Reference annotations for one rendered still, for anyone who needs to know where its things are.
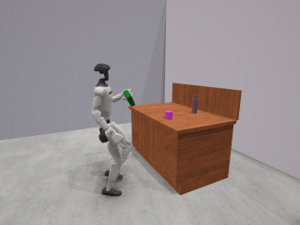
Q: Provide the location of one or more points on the robot torso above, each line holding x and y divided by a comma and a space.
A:
106, 105

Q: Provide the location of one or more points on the robot right thigh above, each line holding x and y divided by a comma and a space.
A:
113, 148

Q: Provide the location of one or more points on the robot right hand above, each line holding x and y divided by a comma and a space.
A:
117, 138

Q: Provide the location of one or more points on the robot right upper arm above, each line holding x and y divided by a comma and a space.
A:
98, 95

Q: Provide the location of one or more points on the robot left hand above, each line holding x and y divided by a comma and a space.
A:
123, 95

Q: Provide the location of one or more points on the robot left forearm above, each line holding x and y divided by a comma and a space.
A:
116, 98

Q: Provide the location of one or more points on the sponge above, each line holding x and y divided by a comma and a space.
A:
129, 98

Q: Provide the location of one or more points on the table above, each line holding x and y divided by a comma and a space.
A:
192, 150

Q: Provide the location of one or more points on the robot right forearm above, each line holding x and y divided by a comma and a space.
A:
100, 120

